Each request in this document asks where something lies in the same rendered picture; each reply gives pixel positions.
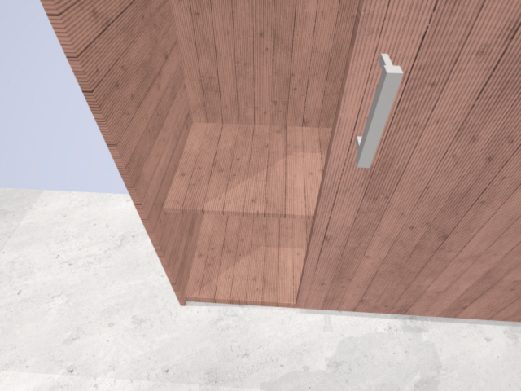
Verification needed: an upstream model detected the handle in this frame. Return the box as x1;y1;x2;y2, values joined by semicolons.
355;54;404;168

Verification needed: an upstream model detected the wardrobe door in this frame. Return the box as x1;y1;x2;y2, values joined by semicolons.
296;0;521;322

